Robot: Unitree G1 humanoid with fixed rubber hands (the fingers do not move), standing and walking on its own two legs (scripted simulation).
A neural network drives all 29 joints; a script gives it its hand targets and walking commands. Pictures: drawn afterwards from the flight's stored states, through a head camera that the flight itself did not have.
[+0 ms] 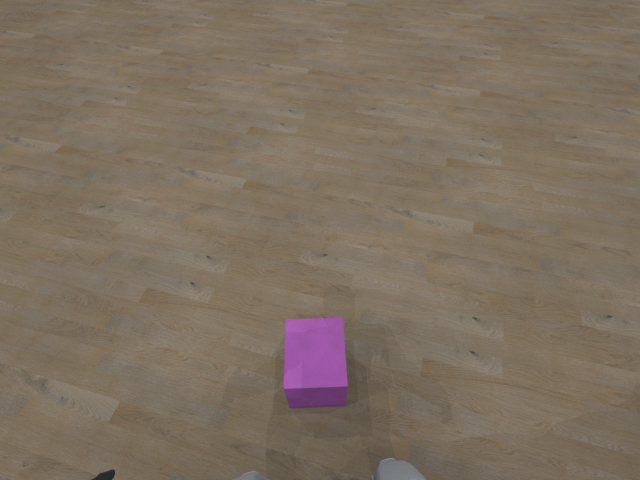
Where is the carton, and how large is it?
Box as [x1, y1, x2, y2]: [284, 318, 347, 408]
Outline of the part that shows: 342,318 286,320 284,390 290,408 345,405 347,382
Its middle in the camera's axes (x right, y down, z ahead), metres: -0.02 +0.37 +1.13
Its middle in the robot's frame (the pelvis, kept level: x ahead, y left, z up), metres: +0.50 +0.02 -0.65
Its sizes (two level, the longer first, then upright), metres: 0.195 0.166 0.190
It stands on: the floor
